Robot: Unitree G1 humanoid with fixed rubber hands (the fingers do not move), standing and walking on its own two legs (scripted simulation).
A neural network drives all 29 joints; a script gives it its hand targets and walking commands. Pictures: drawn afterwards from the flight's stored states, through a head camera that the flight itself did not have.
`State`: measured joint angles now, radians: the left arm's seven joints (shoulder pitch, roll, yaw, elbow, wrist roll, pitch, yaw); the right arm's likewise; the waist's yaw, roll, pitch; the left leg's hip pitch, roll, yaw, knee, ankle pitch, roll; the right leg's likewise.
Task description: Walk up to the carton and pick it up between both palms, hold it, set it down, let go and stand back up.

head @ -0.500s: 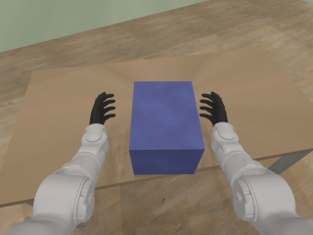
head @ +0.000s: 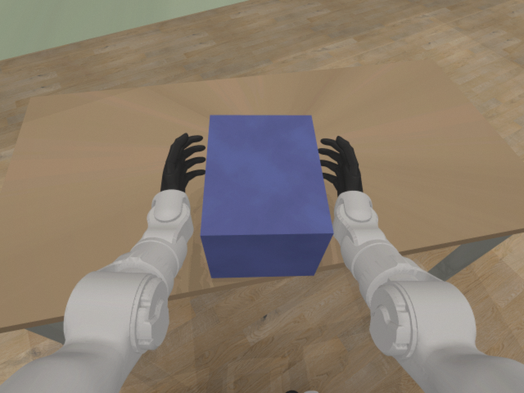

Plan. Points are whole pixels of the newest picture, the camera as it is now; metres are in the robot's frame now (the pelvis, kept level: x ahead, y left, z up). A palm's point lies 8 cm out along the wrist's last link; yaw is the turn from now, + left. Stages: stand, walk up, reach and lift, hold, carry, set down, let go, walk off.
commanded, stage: reach and lift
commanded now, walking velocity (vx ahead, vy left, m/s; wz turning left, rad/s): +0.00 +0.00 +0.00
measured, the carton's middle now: (262, 195) +0.45 -0.02 +0.00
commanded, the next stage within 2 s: none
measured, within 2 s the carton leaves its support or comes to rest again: neither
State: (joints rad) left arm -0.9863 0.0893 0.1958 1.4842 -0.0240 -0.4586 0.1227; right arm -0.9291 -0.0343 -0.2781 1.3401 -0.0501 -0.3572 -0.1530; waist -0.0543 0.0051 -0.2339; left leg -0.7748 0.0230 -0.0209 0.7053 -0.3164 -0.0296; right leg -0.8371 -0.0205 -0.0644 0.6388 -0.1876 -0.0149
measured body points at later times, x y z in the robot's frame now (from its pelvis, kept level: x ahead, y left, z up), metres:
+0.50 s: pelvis +0.04 +0.00 +0.03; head +0.12 +0.01 +0.48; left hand +0.45 +0.12 +0.05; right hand +0.42 -0.16 +0.05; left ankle +0.00 +0.13 -0.71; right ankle +0.05 -0.11 -0.71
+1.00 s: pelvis +0.04 +0.01 +0.03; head +0.12 +0.02 +0.48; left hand +0.45 +0.12 +0.05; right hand +0.42 -0.15 +0.05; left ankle +0.00 +0.13 -0.71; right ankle +0.05 -0.11 -0.71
